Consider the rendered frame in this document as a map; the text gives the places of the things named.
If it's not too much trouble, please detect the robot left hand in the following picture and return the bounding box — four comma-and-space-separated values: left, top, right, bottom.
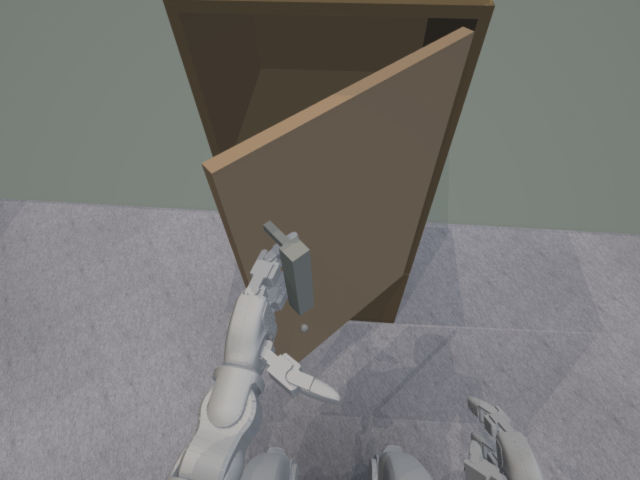
224, 232, 341, 404

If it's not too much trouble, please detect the robot left shin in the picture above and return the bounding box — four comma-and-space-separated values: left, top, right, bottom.
267, 447, 286, 456

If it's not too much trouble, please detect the robot right shin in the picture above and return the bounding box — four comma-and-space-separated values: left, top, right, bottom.
382, 445, 402, 453

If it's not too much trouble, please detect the handle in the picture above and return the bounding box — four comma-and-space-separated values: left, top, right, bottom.
263, 221, 314, 316

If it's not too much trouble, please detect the robot right hand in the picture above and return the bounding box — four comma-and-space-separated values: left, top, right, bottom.
464, 397, 544, 480

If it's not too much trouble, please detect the left robot forearm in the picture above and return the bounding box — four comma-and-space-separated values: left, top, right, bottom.
166, 364, 265, 480

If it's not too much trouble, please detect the cupboard door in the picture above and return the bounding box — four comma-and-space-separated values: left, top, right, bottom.
201, 27, 475, 363

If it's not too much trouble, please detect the robot shin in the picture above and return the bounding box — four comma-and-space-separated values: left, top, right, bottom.
267, 447, 286, 456
382, 445, 402, 453

